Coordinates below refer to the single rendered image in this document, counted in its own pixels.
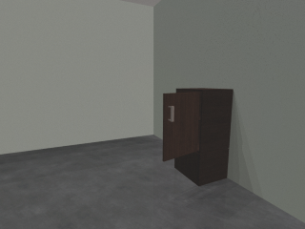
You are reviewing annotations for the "cupboard door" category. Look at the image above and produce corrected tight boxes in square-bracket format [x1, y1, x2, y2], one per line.
[162, 92, 200, 161]

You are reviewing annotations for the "handle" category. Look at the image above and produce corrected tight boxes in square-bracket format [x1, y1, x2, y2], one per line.
[168, 106, 174, 122]

